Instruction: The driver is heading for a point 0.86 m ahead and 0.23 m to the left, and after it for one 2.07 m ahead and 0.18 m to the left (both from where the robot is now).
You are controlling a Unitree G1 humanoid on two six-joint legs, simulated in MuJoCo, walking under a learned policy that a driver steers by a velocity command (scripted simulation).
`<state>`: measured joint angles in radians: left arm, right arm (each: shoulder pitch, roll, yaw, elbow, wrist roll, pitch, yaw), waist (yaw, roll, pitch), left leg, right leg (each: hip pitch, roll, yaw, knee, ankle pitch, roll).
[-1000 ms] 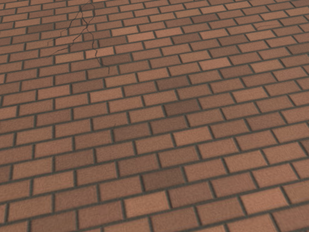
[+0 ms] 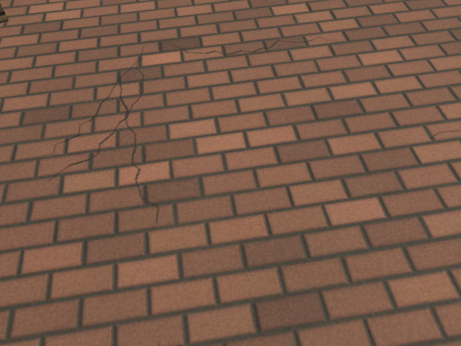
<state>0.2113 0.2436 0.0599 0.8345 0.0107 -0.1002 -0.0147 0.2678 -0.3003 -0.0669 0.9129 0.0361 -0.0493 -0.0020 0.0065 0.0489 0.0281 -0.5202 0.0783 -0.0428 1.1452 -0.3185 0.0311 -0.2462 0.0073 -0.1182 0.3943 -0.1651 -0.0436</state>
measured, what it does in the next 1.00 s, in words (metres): walks ahead, turning left: left foot, then right foot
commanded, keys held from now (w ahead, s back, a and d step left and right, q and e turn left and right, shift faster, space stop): w+q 0.58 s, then w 0.42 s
